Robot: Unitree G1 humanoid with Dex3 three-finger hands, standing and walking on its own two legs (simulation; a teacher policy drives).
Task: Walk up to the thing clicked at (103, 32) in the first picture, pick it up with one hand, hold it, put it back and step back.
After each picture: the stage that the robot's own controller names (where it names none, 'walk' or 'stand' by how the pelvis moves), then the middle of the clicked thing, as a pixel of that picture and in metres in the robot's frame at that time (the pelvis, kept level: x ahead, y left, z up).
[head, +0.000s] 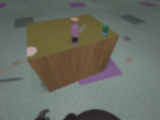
stand; (105, 30) +0.97 -0.12 +0.03
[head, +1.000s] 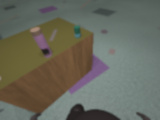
walk; (77, 32) +0.84 +0.21 +0.06
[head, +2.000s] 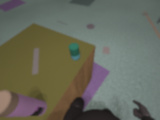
stand; (74, 52) +0.45 +0.18 +0.06
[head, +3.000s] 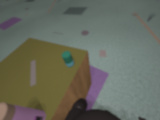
walk; (68, 59) +0.42 +0.22 +0.05
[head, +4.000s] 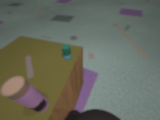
stand; (66, 52) +0.50 +0.23 +0.08
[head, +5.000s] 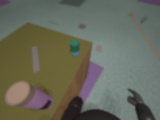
stand; (74, 48) +0.49 +0.19 +0.05
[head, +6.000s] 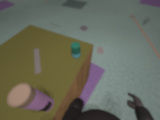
stand; (75, 50) +0.49 +0.17 +0.04
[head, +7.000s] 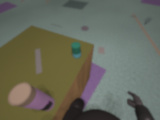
stand; (76, 50) +0.49 +0.17 +0.04
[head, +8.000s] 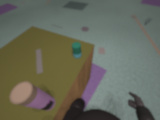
stand; (76, 50) +0.49 +0.17 +0.04
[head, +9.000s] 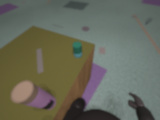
stand; (77, 50) +0.50 +0.16 +0.05
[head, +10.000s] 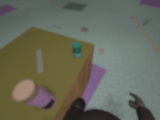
stand; (77, 50) +0.50 +0.16 +0.05
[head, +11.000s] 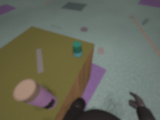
stand; (77, 49) +0.50 +0.16 +0.05
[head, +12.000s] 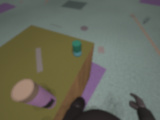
stand; (77, 48) +0.50 +0.16 +0.05
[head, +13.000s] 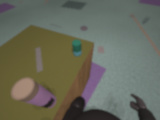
stand; (77, 48) +0.51 +0.16 +0.06
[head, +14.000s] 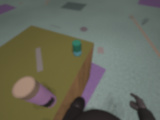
stand; (77, 48) +0.51 +0.16 +0.06
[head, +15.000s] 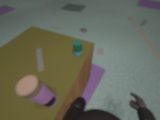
stand; (77, 48) +0.51 +0.16 +0.06
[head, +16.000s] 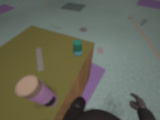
stand; (77, 48) +0.51 +0.16 +0.06
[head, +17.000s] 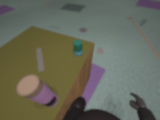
stand; (78, 48) +0.52 +0.16 +0.06
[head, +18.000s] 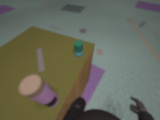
stand; (78, 48) +0.52 +0.15 +0.06
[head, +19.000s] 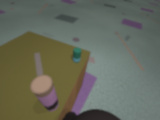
stand; (76, 55) +0.51 +0.15 +0.04
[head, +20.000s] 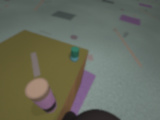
stand; (74, 54) +0.51 +0.15 +0.04
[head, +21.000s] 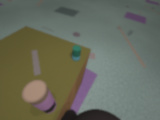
stand; (76, 53) +0.50 +0.15 +0.04
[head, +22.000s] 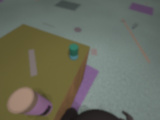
rise first; (73, 52) +0.48 +0.17 +0.04
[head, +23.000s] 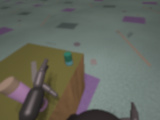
rise first; (68, 59) +0.49 +0.23 +0.04
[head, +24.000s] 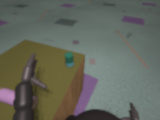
go down; (69, 60) +0.47 +0.21 +0.03
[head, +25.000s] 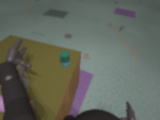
go down; (65, 59) +0.45 +0.20 +0.04
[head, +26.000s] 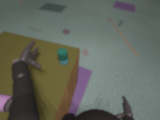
close in; (63, 56) +0.45 +0.20 +0.05
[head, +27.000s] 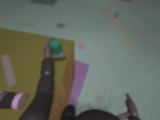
close; (57, 49) +0.47 +0.22 +0.08
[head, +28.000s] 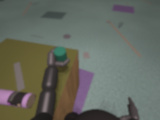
lift; (61, 57) +0.38 +0.19 +0.15
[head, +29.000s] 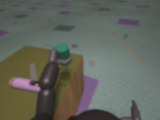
hold; (64, 55) +0.33 +0.17 +0.23
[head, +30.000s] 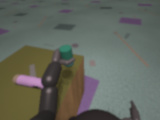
hold; (67, 56) +0.34 +0.16 +0.21
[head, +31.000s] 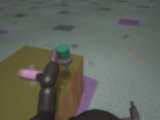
hold; (64, 56) +0.34 +0.17 +0.22
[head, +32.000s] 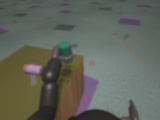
crouch; (66, 52) +0.35 +0.17 +0.23
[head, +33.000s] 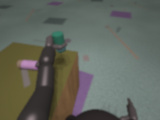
crouch; (59, 42) +0.45 +0.21 +0.22
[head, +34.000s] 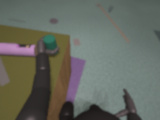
lower; (51, 45) +0.49 +0.22 +0.09
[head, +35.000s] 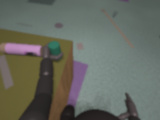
lower; (55, 51) +0.45 +0.22 +0.08
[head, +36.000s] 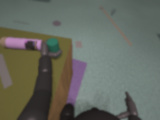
lower; (54, 48) +0.47 +0.22 +0.08
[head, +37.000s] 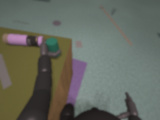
lower; (53, 48) +0.47 +0.22 +0.08
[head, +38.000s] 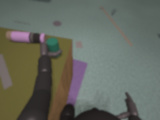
loosen; (54, 48) +0.47 +0.22 +0.08
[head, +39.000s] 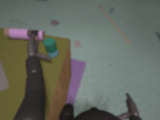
rise; (51, 48) +0.47 +0.23 +0.08
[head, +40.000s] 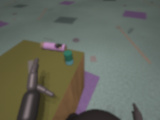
sink last; (68, 58) +0.47 +0.22 +0.04
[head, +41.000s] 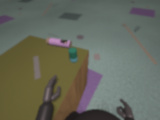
stand; (73, 55) +0.49 +0.20 +0.04
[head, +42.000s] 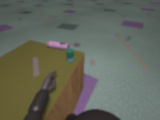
stand; (70, 55) +0.55 +0.20 +0.04
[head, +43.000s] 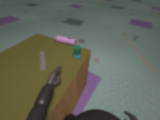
stand; (77, 52) +0.58 +0.15 +0.04
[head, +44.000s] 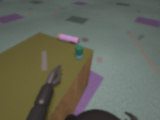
stand; (79, 52) +0.56 +0.13 +0.04
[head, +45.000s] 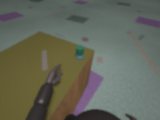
stand; (79, 52) +0.56 +0.12 +0.04
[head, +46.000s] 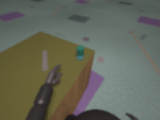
stand; (80, 53) +0.55 +0.12 +0.04
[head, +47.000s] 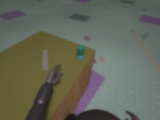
walk; (80, 52) +0.55 +0.12 +0.04
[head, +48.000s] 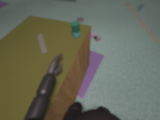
walk; (75, 29) +0.70 +0.12 +0.06
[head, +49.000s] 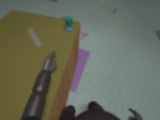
walk; (68, 24) +0.79 +0.17 +0.05
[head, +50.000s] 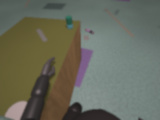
walk; (69, 22) +0.92 +0.21 +0.06
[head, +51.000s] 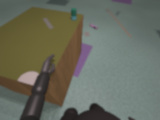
walk; (73, 14) +1.09 +0.18 +0.06
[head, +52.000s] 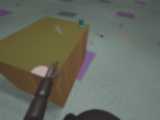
stand; (81, 23) +1.16 +0.12 +0.04
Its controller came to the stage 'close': yes
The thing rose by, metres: 0.23
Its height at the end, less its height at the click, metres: +0.00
